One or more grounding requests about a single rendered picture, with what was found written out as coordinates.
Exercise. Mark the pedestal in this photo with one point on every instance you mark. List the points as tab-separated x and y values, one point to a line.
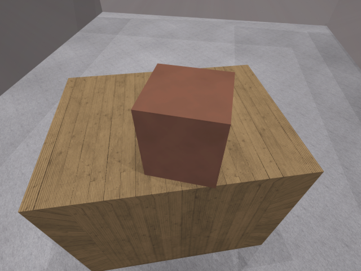
88	191

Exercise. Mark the carton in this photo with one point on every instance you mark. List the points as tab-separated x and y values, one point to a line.
182	119

